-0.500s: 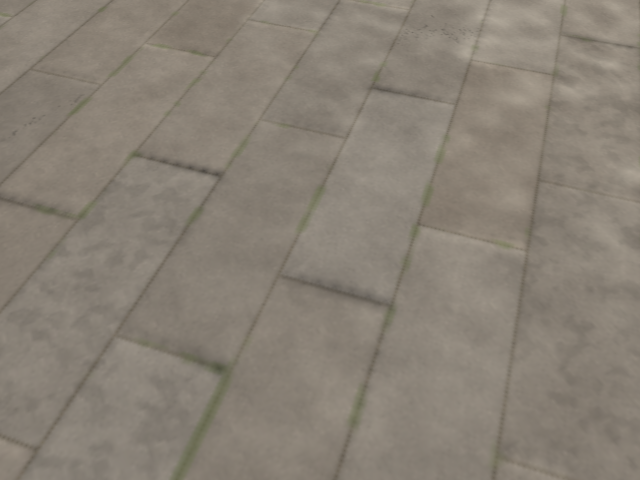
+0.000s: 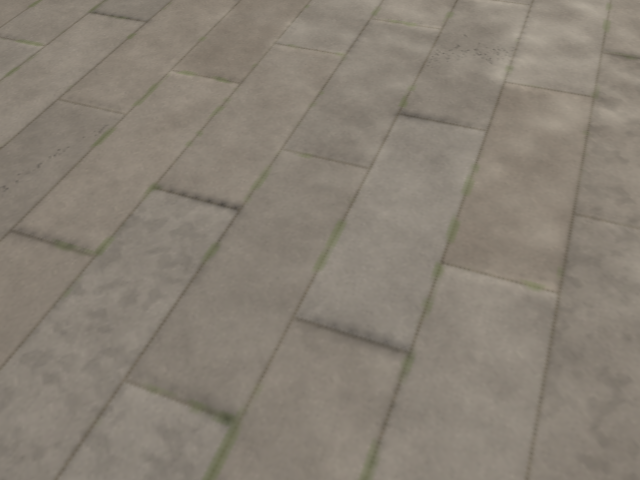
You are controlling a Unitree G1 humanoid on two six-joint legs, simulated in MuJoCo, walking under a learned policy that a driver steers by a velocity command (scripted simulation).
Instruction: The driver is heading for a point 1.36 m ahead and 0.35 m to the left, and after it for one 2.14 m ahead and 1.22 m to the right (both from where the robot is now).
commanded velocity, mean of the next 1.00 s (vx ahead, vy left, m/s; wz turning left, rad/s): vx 0.46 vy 0.00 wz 0.03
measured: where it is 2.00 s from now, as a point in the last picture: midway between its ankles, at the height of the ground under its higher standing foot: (367, 414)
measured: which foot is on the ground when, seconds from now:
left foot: up 0.00-0.24, down 0.26-0.82, up 0.84-1.00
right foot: down 0.00-0.26, up 0.28-0.80, down 0.82-1.00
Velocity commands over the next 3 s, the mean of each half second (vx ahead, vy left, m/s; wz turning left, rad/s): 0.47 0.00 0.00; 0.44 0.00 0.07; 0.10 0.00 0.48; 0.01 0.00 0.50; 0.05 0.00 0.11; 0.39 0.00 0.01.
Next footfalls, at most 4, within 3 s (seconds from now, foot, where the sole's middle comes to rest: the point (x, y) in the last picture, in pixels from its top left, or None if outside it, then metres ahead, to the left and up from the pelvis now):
0.26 left None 0.34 0.14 -0.78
0.82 right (412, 427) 0.65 -0.09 -0.79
1.32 left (308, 389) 0.74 0.14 -0.79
1.76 right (404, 370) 0.79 -0.08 -0.79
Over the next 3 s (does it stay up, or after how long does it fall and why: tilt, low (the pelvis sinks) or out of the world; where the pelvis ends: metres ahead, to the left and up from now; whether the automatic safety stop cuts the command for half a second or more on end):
stays up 0.86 0.09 -0.01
